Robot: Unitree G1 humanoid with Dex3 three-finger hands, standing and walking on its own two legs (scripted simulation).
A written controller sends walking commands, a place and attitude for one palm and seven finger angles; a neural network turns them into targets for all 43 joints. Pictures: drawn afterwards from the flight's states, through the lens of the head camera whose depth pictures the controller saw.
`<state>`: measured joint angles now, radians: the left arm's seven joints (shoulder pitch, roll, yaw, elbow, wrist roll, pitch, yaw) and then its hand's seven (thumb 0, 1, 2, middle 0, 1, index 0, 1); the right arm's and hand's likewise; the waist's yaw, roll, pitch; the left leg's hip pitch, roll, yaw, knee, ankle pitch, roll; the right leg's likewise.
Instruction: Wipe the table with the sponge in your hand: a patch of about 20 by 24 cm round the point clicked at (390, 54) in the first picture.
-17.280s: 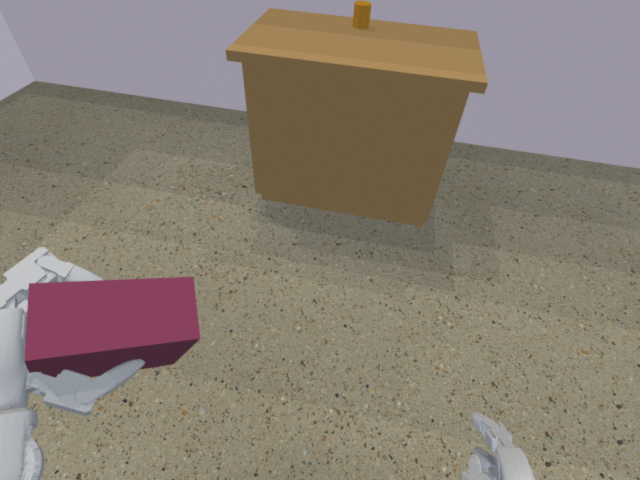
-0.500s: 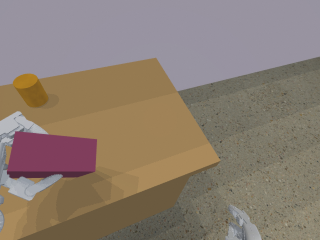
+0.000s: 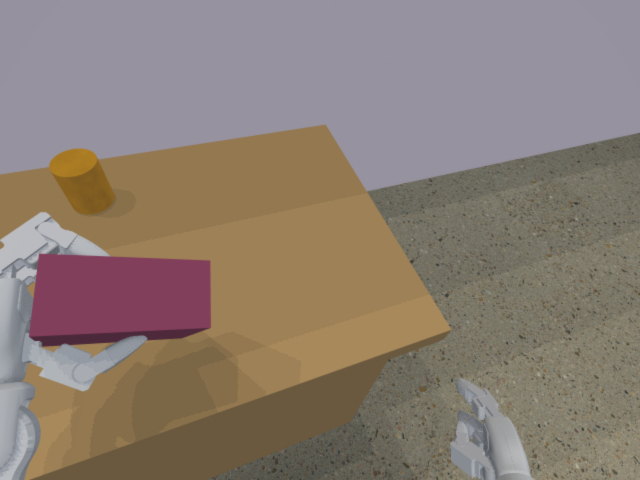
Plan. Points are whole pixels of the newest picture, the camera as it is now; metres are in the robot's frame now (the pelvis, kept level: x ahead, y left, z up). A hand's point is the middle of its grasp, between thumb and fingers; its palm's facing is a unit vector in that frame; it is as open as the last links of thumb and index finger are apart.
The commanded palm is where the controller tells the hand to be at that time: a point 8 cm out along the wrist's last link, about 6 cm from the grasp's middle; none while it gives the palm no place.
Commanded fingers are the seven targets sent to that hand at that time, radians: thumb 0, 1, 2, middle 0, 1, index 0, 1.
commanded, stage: look again from close up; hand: left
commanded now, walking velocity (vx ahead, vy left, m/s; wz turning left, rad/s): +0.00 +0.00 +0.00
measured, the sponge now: (149, 304) +0.24 +0.20 +0.13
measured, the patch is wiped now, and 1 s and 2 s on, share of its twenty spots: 0.00 0.00 0.00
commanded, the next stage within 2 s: shuffle to correct the standing spot in 0.22 s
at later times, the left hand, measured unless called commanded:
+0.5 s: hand (89, 303) +0.22 +0.23 +0.17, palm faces +0.36 -0.85 -0.38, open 10.0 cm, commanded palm +0.16 +0.27 +0.18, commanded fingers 0.00 0.10 1.30 -1.20 -1.60 -1.20 -1.60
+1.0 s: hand (183, 319) +0.21 +0.15 +0.17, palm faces +0.29 -0.85 -0.44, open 10.0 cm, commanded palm +0.15 +0.20 +0.18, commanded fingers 0.00 0.10 1.30 -1.20 -1.60 -1.20 -1.60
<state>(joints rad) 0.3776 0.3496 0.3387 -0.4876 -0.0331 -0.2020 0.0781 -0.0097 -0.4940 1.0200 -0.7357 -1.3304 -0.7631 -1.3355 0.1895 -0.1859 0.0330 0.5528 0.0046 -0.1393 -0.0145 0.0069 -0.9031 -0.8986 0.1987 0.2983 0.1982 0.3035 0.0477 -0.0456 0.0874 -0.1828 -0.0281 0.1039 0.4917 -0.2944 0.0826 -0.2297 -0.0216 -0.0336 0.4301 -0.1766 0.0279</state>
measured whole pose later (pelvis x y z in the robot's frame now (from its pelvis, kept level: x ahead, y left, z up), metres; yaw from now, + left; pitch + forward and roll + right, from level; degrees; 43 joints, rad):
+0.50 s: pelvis -0.01 -0.01 +0.00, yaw -1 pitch -2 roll -1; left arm 0.39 0.39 0.37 -0.48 -0.03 -0.23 0.08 -0.01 -0.49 1.02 -0.74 -1.33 -0.76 -1.33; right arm 0.22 -0.18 0.01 0.56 0.01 -0.14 -0.02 0.01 -0.90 -0.90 0.20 0.30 0.20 0.30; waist 0.03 -0.05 0.08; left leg -0.17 -0.03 0.11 0.47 -0.27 0.07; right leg -0.24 -0.02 -0.02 0.45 -0.17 0.01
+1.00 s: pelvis -0.02 -0.08 +0.00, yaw -1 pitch +2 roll -1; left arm 0.46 0.42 0.40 -0.57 -0.07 -0.20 0.07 -0.01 -0.49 1.02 -0.74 -1.33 -0.76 -1.33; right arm 0.20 -0.22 -0.04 0.54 0.01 -0.13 -0.04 0.01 -0.90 -0.90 0.20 0.30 0.20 0.30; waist 0.01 -0.02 0.08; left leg -0.30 0.08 0.08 0.56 -0.29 0.00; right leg -0.34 0.08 -0.06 0.46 -0.15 -0.08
